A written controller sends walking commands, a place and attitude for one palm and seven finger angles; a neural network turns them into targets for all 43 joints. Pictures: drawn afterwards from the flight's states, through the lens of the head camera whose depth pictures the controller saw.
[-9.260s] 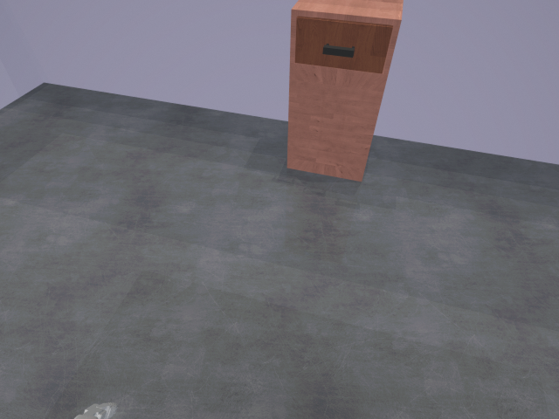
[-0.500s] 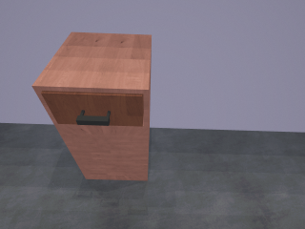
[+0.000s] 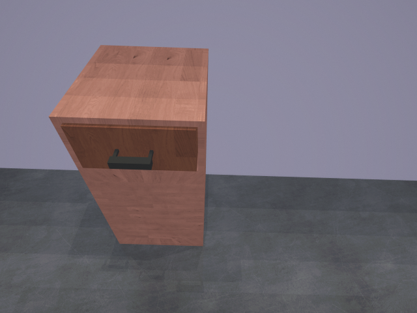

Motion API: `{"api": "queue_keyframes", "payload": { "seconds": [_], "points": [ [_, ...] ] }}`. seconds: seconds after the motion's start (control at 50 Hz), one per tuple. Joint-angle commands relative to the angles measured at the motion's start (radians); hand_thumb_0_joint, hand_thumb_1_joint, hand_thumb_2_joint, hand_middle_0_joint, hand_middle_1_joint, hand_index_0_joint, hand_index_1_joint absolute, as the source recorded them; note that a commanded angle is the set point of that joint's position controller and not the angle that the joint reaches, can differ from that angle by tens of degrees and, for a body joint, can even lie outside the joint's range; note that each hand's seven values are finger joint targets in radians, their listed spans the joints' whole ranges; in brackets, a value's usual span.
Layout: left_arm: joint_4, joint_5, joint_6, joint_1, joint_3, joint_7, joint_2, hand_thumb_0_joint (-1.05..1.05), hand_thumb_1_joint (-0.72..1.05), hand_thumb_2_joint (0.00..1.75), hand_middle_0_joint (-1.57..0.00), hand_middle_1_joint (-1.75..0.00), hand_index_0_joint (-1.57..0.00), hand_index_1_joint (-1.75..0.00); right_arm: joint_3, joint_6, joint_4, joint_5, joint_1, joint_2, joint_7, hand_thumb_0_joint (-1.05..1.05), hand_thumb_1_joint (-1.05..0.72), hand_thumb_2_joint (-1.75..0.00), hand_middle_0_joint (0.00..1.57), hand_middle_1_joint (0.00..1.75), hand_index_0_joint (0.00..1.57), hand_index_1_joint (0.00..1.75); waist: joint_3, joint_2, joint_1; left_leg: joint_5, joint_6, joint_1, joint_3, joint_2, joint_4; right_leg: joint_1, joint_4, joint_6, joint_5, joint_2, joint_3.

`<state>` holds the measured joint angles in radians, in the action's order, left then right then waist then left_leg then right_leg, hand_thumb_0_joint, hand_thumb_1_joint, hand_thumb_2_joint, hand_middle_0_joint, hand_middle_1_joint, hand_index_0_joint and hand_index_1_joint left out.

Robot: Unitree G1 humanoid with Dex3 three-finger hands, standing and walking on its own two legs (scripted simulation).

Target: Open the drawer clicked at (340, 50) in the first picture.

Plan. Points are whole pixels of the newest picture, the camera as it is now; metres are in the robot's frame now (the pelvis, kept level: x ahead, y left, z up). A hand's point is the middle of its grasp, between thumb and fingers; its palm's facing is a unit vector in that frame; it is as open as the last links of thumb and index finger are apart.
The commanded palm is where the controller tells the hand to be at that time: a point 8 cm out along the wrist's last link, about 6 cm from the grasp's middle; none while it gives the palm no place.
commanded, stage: look again from close up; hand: left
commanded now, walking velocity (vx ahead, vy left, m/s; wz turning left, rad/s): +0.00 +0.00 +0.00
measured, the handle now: (132, 157) +0.53 +0.27 -0.08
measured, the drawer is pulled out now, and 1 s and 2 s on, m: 0.01 0.01 0.01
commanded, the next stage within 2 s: raise the hand with hooked fingers in 0.48 s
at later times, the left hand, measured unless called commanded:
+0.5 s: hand out of the picture +0.02 +0.23 -0.17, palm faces +0.03 -0.98 -0.21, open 7.3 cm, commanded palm none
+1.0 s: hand (108, 289) +0.18 +0.21 -0.07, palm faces -0.12 -0.30 -0.95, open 8.5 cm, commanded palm +0.16 +0.26 -0.02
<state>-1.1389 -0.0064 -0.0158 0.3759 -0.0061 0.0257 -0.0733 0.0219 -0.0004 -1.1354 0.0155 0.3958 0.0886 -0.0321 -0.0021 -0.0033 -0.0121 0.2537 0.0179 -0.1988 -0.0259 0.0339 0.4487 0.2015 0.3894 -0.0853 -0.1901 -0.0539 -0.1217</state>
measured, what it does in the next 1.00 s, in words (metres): stands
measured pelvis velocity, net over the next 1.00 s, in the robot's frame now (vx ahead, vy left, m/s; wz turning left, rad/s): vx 0.00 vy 0.03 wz -0.07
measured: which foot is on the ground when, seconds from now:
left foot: down 0.00-1.00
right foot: down 0.00-1.00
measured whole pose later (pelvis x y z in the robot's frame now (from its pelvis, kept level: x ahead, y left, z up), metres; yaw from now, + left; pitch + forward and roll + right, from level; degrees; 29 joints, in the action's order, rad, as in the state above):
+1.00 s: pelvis +0.00 +0.03 -0.03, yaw -4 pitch +8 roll +2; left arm -0.03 -1.01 -0.03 0.50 -0.12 0.41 -0.24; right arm -0.03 -0.03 -0.48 0.03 0.06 0.27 0.07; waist -0.10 -0.02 -0.06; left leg 0.40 -0.04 -0.45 -0.14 -0.02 0.71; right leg 0.56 0.77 -0.06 -0.35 -0.03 0.02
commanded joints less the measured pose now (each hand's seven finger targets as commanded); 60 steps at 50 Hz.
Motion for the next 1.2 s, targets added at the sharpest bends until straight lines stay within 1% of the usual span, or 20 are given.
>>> {"api": "queue_keyframes", "payload": {
  "seconds": [0.0, 0.04, 0.1, 0.16, 0.26, 0.54, 0.56, 0.58, 0.6, 0.62, 0.64, 0.66, 0.7, 0.74, 0.8, 0.88, 0.98, 1.04, 1.14, 1.18],
  "points": [
    [0.067, -0.016, -0.037, 0.045, 0.030, 0.032, -0.170, 0.00, 0.90, 0.90, -0.20, -0.30, -0.20, -0.30, -0.031, 0.005, 0.094, -0.005, 0.041, 0.060, 0.003, 0.00, -0.90, -0.90, 0.20, 0.30, 0.20, 0.30, 0.070, 0.076, 0.039, 0.137, -0.026, -0.109, 0.033, 0.017, 0.241, 0.090, -0.184, 0.020, -0.118, 0.290, 0.313],
    [0.083, -0.014, -0.042, 0.000, 0.035, 0.027, -0.175, 0.00, 0.90, 0.90, -0.20, -0.30, -0.20, -0.30, -0.028, 0.005, 0.094, 0.000, 0.086, 0.047, 0.016, 0.00, -0.90, -0.90, 0.20, 0.30, 0.20, 0.30, -0.008, 0.012, 0.062, 0.065, -0.035, -0.062, 0.003, 0.007, 0.195, 0.085, -0.166, -0.046, -0.217, 0.264, 0.264],
    [0.081, -0.010, -0.039, -0.012, 0.028, 0.024, -0.129, 0.00, 0.90, 0.90, -0.20, -0.30, -0.20, -0.30, -0.022, 0.022, 0.086, 0.002, 0.111, 0.060, 0.011, 0.00, -0.90, -0.90, 0.20, 0.30, 0.20, 0.30, 0.023, -0.050, 0.060, -0.001, -0.044, -0.014, 0.029, 0.020, 0.044, 0.113, -0.099, -0.032, -0.184, 0.218, 0.217],
    [0.070, -0.003, -0.029, 0.002, 0.016, 0.018, -0.100, 0.00, 0.90, 0.90, -0.20, -0.30, -0.20, -0.30, -0.015, 0.041, 0.081, 0.006, 0.088, 0.086, 0.004, 0.00, -0.90, -0.90, 0.20, 0.30, 0.20, 0.30, 0.076, 0.119, 0.023, -0.109, -0.073, -0.113, 0.122, 0.081, -0.069, 0.031, 0.025, 0.008, -0.025, 0.143, 0.147],
    [0.060, -0.002, -0.016, 0.019, 0.008, 0.013, -0.108, 0.00, 0.90, 0.90, -0.20, -0.30, -0.20, -0.30, -0.008, 0.042, 0.086, 0.003, 0.052, 0.111, -0.003, 0.00, -0.90, -0.90, 0.20, 0.30, 0.20, 0.30, 0.130, 0.008, 0.000, -0.053, -0.079, -0.173, 0.134, 0.076, -0.130, -0.030, 0.034, 0.025, 0.012, 0.141, 0.133],
    [0.066, -0.002, -0.006, 0.002, 0.010, 0.015, -0.122, 0.00, 0.90, 0.90, -0.20, -0.30, -0.20, -0.30, -0.002, 0.045, 0.047, 0.001, 0.032, 0.137, -0.007, 0.00, -0.90, -0.90, 0.20, 0.30, 0.20, 0.30, 0.067, 0.013, 0.005, -0.214, -0.080, -0.032, 0.122, 0.076, -0.150, -0.039, 0.043, 0.046, 0.055, 0.151, 0.121],
    [0.033, -0.013, -0.018, 0.056, 0.005, 0.053, -0.175, 0.00, 0.90, 0.90, -0.20, -0.30, -0.20, -0.30, -0.015, 0.044, 0.126, -0.018, -0.089, 0.189, 0.006, 0.00, -0.90, -0.90, 0.20, 0.30, 0.20, 0.30, 0.143, -0.163, -0.031, -0.260, -0.055, -0.133, 0.083, 0.099, 0.019, 0.019, 0.022, 0.066, 0.237, 0.183, 0.145],
    [1.498, -0.204, -0.176, -0.772, 0.005, 0.067, -0.496, 0.00, 0.88, 0.89, -0.20, -0.32, -0.20, -0.32, -0.030, 0.183, 0.478, -0.060, -0.100, 0.349, -0.031, 0.00, -0.90, -0.90, 0.20, 0.30, 0.20, 0.30, -0.356, 0.171, 0.097, -0.315, -0.067, 0.147, 0.077, -0.004, -0.072, -0.026, 0.134, 0.035, 0.169, 0.048, 0.207],
    [1.230, -0.218, -0.091, -0.341, 0.020, 0.139, -0.430, 0.00, 0.85, 0.88, -0.20, -0.33, -0.20, -0.33, -0.016, 0.284, 0.427, -0.051, -0.199, 0.274, -0.069, 0.00, -0.90, -0.90, 0.20, 0.30, 0.20, 0.30, -0.288, 0.274, 0.002, -0.423, -0.014, 0.199, 0.089, 0.044, -0.107, 0.070, 0.205, 0.023, -0.055, 0.060, 0.108],
    [1.187, -0.149, -0.031, -0.284, -0.006, 0.193, -0.339, 0.00, 0.83, 0.87, -0.21, -0.34, -0.21, -0.34, -0.045, 0.319, 0.354, -0.058, -0.166, 0.276, -0.071, 0.00, -0.90, -0.90, 0.20, 0.30, 0.20, 0.30, -0.212, 0.287, 0.023, -0.272, 0.030, 0.096, 0.087, 0.040, -0.132, 0.134, 0.258, 0.041, -0.172, 0.053, 0.070],
    [1.044, -0.183, 0.061, 0.009, -0.101, 0.210, -0.154, 0.00, 0.81, 0.86, -0.21, -0.36, -0.21, -0.36, -0.036, 0.324, 0.347, -0.067, -0.143, 0.213, -0.069, 0.00, -0.90, -0.90, 0.20, 0.30, 0.20, 0.30, -0.139, 0.220, 0.017, -0.220, 0.036, 0.032, 0.118, 0.043, -0.146, 0.188, 0.273, 0.051, -0.183, 0.053, 0.069],
    [1.213, -0.211, 0.061, -0.113, -0.153, 0.217, -0.135, 0.00, 0.78, 0.85, -0.21, -0.37, -0.21, -0.37, -0.036, 0.334, 0.426, -0.071, -0.177, 0.224, -0.058, 0.00, -0.90, -0.90, 0.20, 0.30, 0.20, 0.30, -0.037, 0.199, 0.028, -0.172, 0.030, -0.022, 0.130, 0.032, -0.129, 0.206, 0.261, 0.058, -0.150, 0.061, 0.065],
    [1.259, -0.389, 0.043, -0.060, -0.127, 0.262, -0.232, 0.00, 0.74, 0.83, -0.21, -0.40, -0.21, -0.40, -0.046, 0.340, 0.465, -0.031, -0.213, 0.287, -0.049, 0.00, -0.90, -0.90, 0.20, 0.30, 0.20, 0.30, -0.083, 0.140, 0.033, -0.195, 0.013, -0.053, 0.137, 0.017, -0.011, 0.245, 0.221, 0.038, -0.080, 0.042, 0.090],
    [1.221, -0.563, 0.058, -0.040, -0.120, 0.304, -0.257, 0.00, 0.69, 0.81, -0.22, -0.43, -0.22, -0.43, -0.055, 0.296, 0.544, 0.002, -0.233, 0.299, -0.021, 0.00, -0.90, -0.90, 0.20, 0.30, 0.20, 0.30, -0.068, -0.039, 0.037, -0.138, -0.008, -0.151, 0.157, -0.010, 0.058, 0.269, 0.200, 0.022, -0.089, 0.022, 0.123],
    [1.053, -0.789, 0.074, 0.309, -0.148, 0.349, -0.154, 0.00, 0.62, 0.78, -0.22, -0.48, -0.22, -0.48, -0.088, 0.177, 0.659, 0.028, -0.326, 0.297, 0.035, 0.00, -0.90, -0.90, 0.20, 0.30, 0.20, 0.30, -0.015, -0.275, -0.050, -0.096, -0.020, -0.252, 0.087, -0.032, 0.116, 0.295, 0.187, 0.009, -0.195, 0.012, 0.124],
    [1.127, -0.964, 0.005, 0.403, -0.045, 0.377, -0.246, 0.00, 0.53, 0.74, -0.23, -0.54, -0.23, -0.54, -0.081, 0.022, 0.768, 0.009, -0.423, 0.277, 0.100, 0.00, -0.90, -0.90, 0.20, 0.30, 0.20, 0.30, -0.127, -0.186, -0.137, -0.171, -0.008, -0.302, 0.018, -0.055, 0.144, 0.196, 0.266, -0.014, -0.001, 0.012, 0.176],
    [1.349, -1.109, -0.014, 0.081, 0.071, 0.505, -0.395, 0.00, 0.41, 0.69, -0.24, -0.62, -0.24, -0.62, -0.078, -0.055, 0.814, 0.037, -0.428, 0.239, 0.099, 0.00, -0.90, -0.90, 0.20, 0.30, 0.20, 0.30, -0.269, 0.100, -0.122, -0.132, -0.029, -0.242, 0.018, -0.079, 0.229, 0.259, 0.312, -0.023, 0.019, 0.006, 0.273],
    [1.477, -1.145, -0.043, -0.198, 0.080, 0.571, -0.444, 0.00, 0.34, 0.66, -0.24, -0.66, -0.24, -0.66, -0.084, -0.062, 0.786, 0.059, -0.400, 0.230, 0.073, 0.00, -0.90, -0.90, 0.20, 0.30, 0.20, 0.30, -0.374, 0.094, -0.056, -0.114, -0.048, -0.172, 0.059, -0.077, 0.326, 0.370, 0.326, -0.012, -0.023, 0.022, 0.350],
    [1.414, -1.069, -0.113, -0.285, 0.032, 0.547, -0.427, 0.00, 0.22, 0.61, -0.25, -0.74, -0.25, -0.74, -0.075, -0.030, 0.749, 0.053, -0.407, 0.235, 0.050, 0.00, -0.90, -0.90, 0.20, 0.30, 0.20, 0.30, -0.288, 0.053, 0.020, -0.014, -0.063, -0.228, 0.053, -0.089, 0.404, 0.450, 0.300, 0.012, -0.084, 0.042, 0.340],
    [1.338, -1.039, -0.073, -0.253, 0.030, 0.507, -0.428, 0.00, 0.18, 0.59, -0.25, -0.76, -0.25, -0.76, -0.071, -0.027, 0.740, 0.044, -0.411, 0.237, 0.044, 0.00, -0.90, -0.90, 0.20, 0.30, 0.20, 0.30, -0.279, 0.019, 0.013, -0.009, -0.067, -0.285, 0.043, -0.091, 0.371, 0.347, 0.278, 0.026, -0.026, 0.045, 0.315]
  ]
}}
